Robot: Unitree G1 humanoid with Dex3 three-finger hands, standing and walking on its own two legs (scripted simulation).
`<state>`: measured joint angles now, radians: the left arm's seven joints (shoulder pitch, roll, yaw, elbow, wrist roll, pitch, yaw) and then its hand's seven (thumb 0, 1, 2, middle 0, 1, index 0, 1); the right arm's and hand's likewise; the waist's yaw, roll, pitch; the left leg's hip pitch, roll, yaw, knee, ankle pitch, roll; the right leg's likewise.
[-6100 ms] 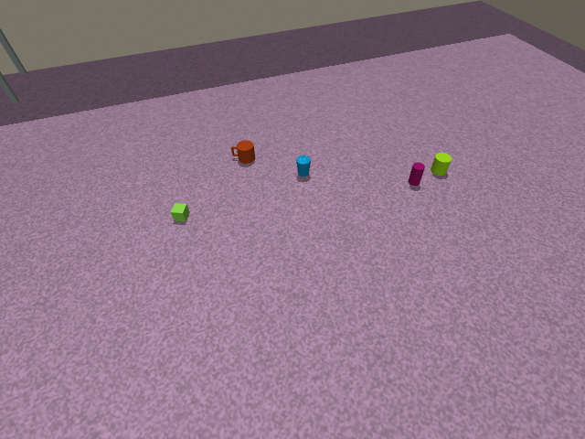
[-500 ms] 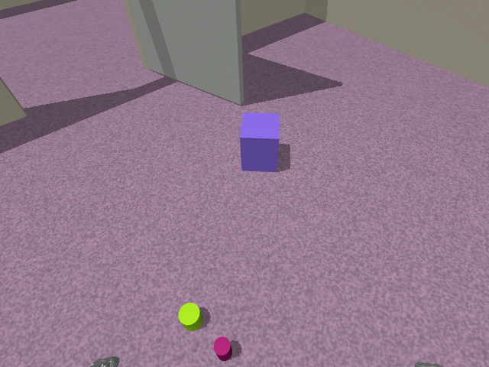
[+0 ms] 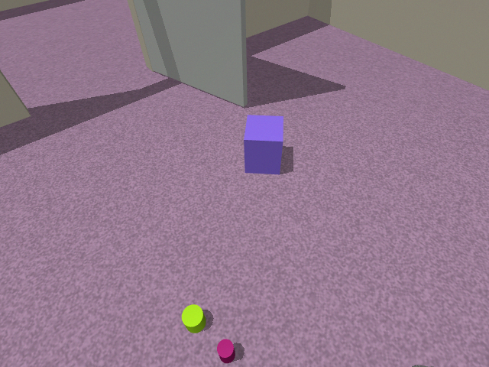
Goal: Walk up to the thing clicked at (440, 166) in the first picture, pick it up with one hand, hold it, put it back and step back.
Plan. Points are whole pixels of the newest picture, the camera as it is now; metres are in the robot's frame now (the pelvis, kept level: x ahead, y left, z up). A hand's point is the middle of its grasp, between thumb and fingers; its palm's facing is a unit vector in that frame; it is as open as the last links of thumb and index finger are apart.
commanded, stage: stand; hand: left
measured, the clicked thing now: (194, 318) +0.41 +0.24 -0.74
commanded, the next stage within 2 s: none
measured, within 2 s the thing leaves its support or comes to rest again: neither
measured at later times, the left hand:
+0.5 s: hand out of the picture +0.10 +0.25 -0.15, palm faces -0.03 -0.94 -0.34, open 7.4 cm
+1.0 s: hand out of the picture +0.11 +0.25 -0.15, palm faces -0.02 -0.94 -0.34, open 7.4 cm
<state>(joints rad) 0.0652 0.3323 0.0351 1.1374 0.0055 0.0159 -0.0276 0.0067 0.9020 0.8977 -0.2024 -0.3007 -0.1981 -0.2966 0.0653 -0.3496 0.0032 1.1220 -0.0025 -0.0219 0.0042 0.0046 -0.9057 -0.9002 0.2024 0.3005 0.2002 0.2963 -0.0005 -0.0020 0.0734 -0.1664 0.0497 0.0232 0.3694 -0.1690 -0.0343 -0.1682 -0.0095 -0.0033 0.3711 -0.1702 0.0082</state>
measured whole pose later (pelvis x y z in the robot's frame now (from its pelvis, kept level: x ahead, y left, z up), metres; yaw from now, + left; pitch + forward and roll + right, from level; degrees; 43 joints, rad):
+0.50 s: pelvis +0.02 +0.00 +0.00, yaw +0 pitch -2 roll +0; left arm 0.09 0.35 0.00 1.14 0.01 -0.02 -0.01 0.01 0.90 0.90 -0.20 -0.30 -0.20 -0.30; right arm 0.09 -0.35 -0.01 1.16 -0.01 -0.01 0.01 0.00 -0.91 -0.90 0.20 0.30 0.20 0.30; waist -0.01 0.01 0.06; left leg -0.11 0.04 0.03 0.31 -0.17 -0.03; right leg -0.12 -0.02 0.00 0.34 -0.19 0.01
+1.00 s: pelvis +0.03 +0.00 +0.00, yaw +0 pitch -2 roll +0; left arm 0.08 0.34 0.00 1.13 0.01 -0.01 -0.01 0.01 0.90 0.90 -0.20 -0.30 -0.20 -0.30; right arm 0.08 -0.35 0.00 1.15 -0.01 -0.01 0.01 0.00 -0.91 -0.90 0.20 0.30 0.20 0.30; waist -0.01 0.01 0.05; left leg -0.08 0.05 0.02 0.30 -0.18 -0.04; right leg -0.09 -0.01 -0.01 0.32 -0.19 0.00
